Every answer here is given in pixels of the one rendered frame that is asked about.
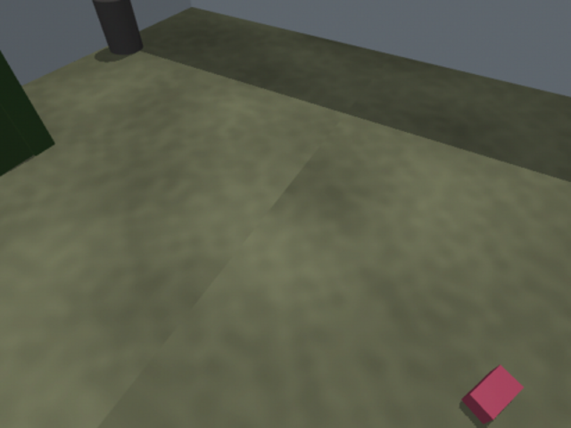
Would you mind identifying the armchair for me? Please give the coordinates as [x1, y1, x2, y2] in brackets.
[0, 51, 55, 176]

